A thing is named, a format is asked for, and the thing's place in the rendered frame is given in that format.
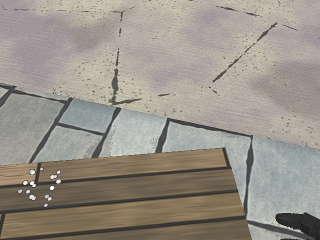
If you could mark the robot right hand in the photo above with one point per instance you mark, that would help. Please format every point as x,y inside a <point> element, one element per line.
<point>305,222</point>

